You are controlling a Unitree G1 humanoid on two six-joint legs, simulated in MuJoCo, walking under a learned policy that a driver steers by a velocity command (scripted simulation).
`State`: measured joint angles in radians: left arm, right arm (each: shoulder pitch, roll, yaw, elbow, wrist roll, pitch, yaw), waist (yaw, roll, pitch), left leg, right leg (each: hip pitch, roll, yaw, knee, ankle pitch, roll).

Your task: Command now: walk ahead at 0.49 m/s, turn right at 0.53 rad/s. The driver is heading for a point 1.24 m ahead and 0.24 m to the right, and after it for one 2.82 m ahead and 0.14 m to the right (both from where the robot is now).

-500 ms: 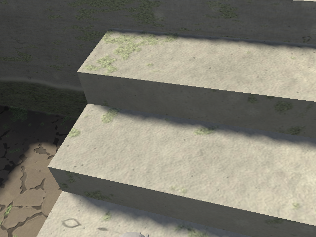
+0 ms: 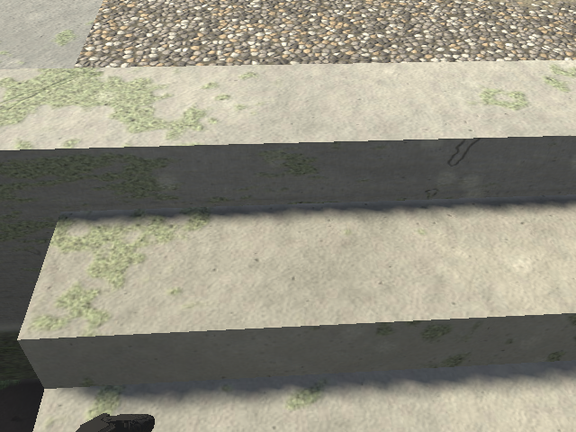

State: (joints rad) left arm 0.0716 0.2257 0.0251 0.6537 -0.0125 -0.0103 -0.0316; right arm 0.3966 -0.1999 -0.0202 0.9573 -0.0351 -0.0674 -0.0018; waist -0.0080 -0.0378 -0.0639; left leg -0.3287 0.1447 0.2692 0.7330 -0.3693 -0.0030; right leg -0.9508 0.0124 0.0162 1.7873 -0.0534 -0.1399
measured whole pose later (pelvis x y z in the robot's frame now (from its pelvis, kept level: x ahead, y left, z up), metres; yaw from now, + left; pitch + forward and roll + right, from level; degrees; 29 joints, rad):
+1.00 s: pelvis +0.63 -0.18 +0.25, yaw -24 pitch +3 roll +4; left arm 0.42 0.17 -0.01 0.97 0.03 -0.03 0.02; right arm 0.04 -0.16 0.06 0.65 -0.04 -0.09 0.03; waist -0.03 -0.01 -0.06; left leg -0.87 -0.07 0.21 1.23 -0.43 0.16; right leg -0.10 0.06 0.12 0.81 -0.02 -0.12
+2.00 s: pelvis +1.20 -0.43 +0.56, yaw +10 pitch +1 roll -1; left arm 0.37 0.19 0.01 0.93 0.00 -0.09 0.05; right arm 0.03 -0.20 -0.02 0.60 0.02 -0.01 0.06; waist 0.08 0.04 -0.01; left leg -0.77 0.03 0.05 0.87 0.05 0.08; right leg -0.06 -0.02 -0.31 0.34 -0.30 -0.04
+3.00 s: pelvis +1.36 -0.46 +0.55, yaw +26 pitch +0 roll +0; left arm 0.23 0.16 0.02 0.70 0.02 -0.02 0.02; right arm 0.22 -0.16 -0.04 0.69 -0.02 -0.01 -0.02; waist -0.01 0.00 -0.01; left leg -0.35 0.01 -0.08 0.62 -0.27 -0.03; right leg -0.26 0.02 -0.03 0.62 -0.35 -0.03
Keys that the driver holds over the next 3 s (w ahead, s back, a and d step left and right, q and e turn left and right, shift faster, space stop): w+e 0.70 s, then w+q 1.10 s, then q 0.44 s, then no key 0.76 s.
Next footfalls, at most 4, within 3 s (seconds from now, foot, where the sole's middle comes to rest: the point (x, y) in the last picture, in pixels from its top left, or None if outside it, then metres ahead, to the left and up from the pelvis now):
0.36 right None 0.42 -0.17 -0.57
0.94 left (389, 264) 0.80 -0.20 -0.39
1.58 right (504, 99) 1.18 -0.51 -0.22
2.12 left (407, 61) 1.37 -0.30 -0.22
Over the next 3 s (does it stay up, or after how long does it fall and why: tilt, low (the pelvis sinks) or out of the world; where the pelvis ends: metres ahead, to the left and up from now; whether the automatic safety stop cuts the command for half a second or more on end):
stays up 1.36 -0.46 0.55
